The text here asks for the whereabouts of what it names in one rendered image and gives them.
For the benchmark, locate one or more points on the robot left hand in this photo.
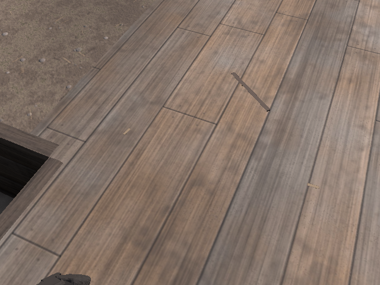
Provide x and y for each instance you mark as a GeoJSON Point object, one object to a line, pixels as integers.
{"type": "Point", "coordinates": [68, 279]}

